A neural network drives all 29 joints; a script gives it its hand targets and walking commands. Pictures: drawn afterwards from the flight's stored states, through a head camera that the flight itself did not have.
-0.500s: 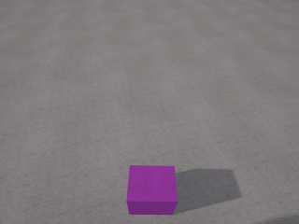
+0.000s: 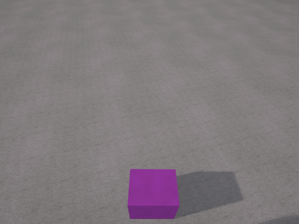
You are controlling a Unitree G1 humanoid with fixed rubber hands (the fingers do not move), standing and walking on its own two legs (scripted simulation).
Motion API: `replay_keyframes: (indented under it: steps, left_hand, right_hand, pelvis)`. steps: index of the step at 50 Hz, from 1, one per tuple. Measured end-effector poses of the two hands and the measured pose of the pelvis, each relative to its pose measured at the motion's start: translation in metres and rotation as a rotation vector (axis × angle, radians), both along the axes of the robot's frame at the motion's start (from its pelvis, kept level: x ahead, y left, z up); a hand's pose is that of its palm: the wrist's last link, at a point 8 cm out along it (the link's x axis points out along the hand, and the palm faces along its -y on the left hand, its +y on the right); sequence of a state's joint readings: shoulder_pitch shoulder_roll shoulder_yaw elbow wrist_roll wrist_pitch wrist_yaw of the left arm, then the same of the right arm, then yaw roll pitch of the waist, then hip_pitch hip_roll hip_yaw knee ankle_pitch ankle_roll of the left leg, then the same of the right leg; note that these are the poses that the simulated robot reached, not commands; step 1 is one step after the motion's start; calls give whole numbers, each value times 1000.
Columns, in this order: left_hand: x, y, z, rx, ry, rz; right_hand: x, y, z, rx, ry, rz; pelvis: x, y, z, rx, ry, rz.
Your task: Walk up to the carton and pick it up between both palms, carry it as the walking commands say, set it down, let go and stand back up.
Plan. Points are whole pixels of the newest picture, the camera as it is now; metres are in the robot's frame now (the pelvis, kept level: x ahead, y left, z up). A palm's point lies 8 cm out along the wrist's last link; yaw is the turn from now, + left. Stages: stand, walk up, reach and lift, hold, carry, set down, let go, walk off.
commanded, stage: stand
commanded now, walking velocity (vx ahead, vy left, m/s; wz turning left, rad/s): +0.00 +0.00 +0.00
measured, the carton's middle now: (152, 194) +0.45 -0.04 -0.65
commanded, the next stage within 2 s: reach and lift in 0.42 s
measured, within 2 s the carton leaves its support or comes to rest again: neither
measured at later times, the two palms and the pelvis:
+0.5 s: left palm out of the picture +0.08 +0.24 -0.14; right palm out of the picture +0.09 -0.24 -0.14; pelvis +0.00 +0.00 -0.01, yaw -1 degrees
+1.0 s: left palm out of the picture +0.14 +0.22 -0.16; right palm out of the picture +0.15 -0.23 -0.16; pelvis -0.05 +0.00 -0.06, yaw -2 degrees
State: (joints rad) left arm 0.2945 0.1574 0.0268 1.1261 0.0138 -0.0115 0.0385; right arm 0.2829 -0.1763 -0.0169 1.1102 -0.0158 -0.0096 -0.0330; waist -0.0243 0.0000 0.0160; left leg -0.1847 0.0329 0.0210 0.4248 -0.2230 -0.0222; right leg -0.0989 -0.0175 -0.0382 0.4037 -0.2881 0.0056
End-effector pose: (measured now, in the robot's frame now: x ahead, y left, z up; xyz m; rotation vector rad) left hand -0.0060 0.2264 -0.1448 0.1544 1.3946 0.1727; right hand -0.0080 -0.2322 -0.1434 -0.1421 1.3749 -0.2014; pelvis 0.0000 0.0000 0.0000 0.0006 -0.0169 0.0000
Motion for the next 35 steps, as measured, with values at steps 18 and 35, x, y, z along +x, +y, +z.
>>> replay_keyframes:
  steps: [18,35]
  left_hand:
    - [10,6,1,13,-2,7]
    - [170,-16,18,-59,-98,-39]
  right_hand:
    - [27,-5,1,-12,-35,28]
    - [156,-16,18,-1,-36,54]
  pelvis:
    - [11,0,0,0,4,5]
    - [-4,2,-16,17,244,-55]
